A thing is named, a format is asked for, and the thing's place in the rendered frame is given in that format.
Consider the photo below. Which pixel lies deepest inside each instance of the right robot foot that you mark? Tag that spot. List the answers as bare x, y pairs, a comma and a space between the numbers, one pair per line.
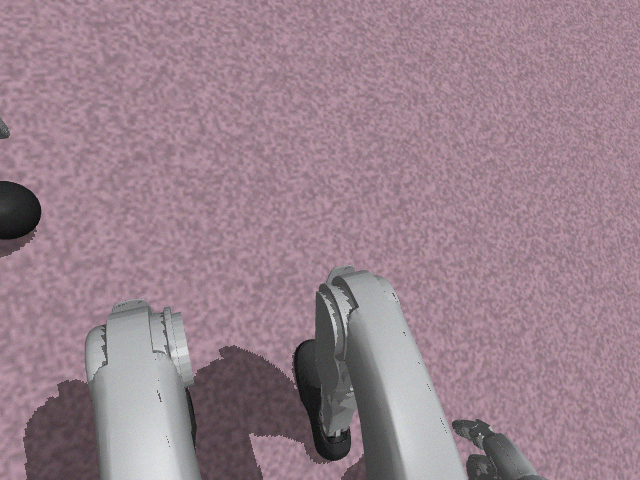
309, 386

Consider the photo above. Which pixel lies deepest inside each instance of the ball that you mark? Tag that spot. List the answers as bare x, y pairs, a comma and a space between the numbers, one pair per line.
20, 210

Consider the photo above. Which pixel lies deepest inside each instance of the right robot hand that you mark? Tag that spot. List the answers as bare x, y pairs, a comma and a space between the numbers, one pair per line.
503, 460

